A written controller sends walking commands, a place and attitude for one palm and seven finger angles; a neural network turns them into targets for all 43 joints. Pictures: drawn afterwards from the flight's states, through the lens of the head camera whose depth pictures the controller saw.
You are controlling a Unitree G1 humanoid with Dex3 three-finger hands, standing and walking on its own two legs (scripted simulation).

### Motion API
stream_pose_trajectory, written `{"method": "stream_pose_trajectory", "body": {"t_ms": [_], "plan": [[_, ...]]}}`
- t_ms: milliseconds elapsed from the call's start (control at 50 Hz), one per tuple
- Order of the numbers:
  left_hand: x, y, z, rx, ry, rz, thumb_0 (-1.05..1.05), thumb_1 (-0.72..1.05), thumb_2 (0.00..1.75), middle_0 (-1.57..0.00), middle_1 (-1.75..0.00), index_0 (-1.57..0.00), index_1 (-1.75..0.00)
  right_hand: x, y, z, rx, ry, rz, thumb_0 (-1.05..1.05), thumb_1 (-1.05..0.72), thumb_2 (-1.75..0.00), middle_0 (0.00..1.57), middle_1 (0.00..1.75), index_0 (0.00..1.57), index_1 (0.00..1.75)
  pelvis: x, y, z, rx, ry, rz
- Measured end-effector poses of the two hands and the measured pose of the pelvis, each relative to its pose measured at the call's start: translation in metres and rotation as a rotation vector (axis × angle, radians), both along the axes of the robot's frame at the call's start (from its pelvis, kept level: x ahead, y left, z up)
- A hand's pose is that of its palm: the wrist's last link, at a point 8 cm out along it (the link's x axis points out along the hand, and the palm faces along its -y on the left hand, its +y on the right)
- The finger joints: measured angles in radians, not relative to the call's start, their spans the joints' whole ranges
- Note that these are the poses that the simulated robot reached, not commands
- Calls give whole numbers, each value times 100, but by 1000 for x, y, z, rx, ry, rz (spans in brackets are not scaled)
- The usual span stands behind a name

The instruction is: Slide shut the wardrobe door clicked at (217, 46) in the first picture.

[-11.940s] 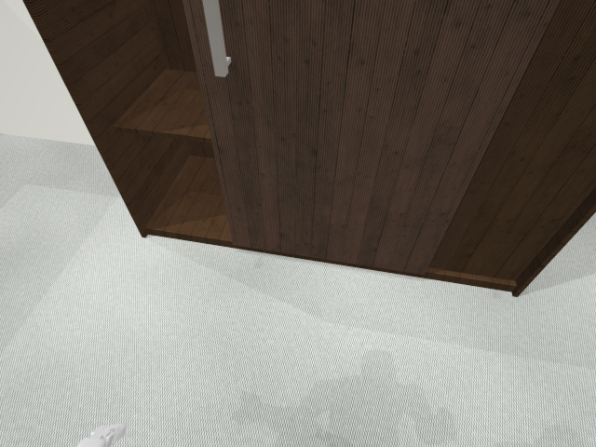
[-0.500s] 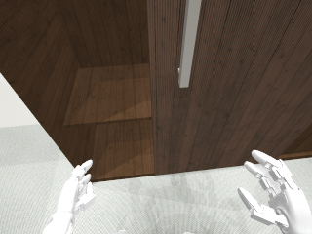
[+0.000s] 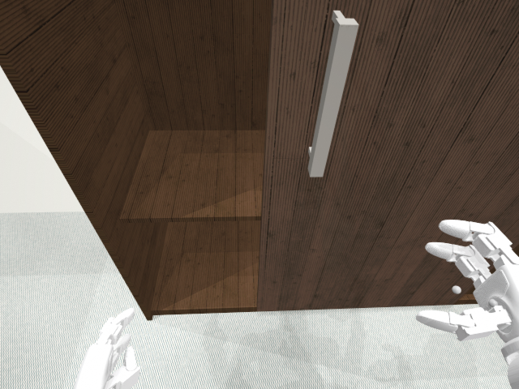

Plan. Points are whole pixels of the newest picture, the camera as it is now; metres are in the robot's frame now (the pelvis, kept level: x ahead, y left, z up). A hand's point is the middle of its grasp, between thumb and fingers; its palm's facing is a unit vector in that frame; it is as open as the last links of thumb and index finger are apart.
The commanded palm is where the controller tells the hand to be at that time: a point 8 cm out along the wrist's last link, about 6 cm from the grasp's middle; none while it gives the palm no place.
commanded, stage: raise the hand with hooked fingers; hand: right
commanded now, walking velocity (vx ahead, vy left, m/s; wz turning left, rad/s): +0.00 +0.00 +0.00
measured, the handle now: (325, 103) +0.52 -0.08 +0.21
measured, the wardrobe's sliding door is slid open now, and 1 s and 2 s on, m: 0.41 0.41 0.41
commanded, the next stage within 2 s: move the hooked fingers beside the handle in 1.02 s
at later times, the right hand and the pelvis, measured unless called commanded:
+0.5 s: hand (514, 214) +0.28 -0.27 +0.21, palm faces +0.04 +0.99 -0.13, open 13.9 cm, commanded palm +0.25 -0.31 +0.22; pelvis +0.02 +0.01 +0.02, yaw -1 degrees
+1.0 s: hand (511, 204) +0.29 -0.27 +0.22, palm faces +0.05 +0.99 -0.12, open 13.9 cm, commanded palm +0.26 -0.31 +0.22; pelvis +0.02 +0.01 +0.02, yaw +0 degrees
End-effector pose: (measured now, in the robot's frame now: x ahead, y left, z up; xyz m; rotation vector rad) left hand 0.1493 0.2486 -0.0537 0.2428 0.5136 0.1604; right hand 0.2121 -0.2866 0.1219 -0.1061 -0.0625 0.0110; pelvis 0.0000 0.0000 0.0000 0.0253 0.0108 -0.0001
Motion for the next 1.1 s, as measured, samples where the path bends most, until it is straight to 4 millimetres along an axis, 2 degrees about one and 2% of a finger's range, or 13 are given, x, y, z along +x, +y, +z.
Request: {"method": "stream_pose_trajectory", "body": {"t_ms": [140,260,400,580,680,780,1100], "plan": [[28,-13,16,-22,-71,-54,2,90,90,-20,-30,-20,-30,13,-16,30,-7,-42,-25,0,32,-37,29,109,29,109,5,3,7,-2,-25,-3],[43,-25,17,-55,-76,-97,2,90,90,-20,-30,-20,-30,21,-25,51,-10,-51,-32,0,43,-33,30,116,30,116,9,5,11,-4,-33,-6],[46,-28,11,-69,-31,-108,2,90,90,-21,-30,-20,-30,33,-34,72,-21,-61,-45,-1,48,-31,31,119,31,119,13,8,14,-5,-37,-10],[42,-16,6,-67,17,-79,2,90,90,-21,-30,-20,-30,54,-45,105,-28,-85,-44,-1,50,-30,31,120,31,120,17,10,16,-9,-35,-9],[40,-8,6,-66,27,-59,2,90,90,-21,-30,-20,-30,61,-42,100,-17,-44,-20,-1,50,-30,31,120,31,120,18,10,16,-12,-25,-1],[39,-4,7,-58,26,-44,2,90,90,-20,-30,-20,-30,60,-35,92,-11,-40,-16,-1,50,-30,31,120,31,121,19,9,16,-12,-25,4],[45,-17,9,-76,9,-70,2,90,90,-20,-30,-20,-30,54,-37,99,-20,-54,-36,-1,50,-30,31,120,31,121,17,9,17,-12,-36,-2]]}}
